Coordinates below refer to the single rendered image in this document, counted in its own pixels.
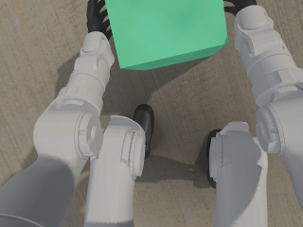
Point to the robot right foot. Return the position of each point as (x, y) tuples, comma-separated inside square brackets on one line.
[(208, 143)]

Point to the carton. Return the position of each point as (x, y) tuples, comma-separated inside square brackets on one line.
[(150, 34)]

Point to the left robot forearm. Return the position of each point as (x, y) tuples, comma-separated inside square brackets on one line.
[(87, 83)]

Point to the robot right hand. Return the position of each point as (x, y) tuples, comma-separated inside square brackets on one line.
[(238, 5)]

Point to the right robot thigh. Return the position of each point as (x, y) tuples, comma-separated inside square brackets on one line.
[(241, 191)]

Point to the robot left hand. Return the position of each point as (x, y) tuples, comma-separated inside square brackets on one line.
[(95, 18)]

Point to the right robot upper arm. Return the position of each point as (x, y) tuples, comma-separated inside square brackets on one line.
[(279, 130)]

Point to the left robot upper arm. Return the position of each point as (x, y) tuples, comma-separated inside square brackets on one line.
[(40, 195)]

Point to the right robot forearm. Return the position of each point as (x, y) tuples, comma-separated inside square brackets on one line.
[(266, 59)]

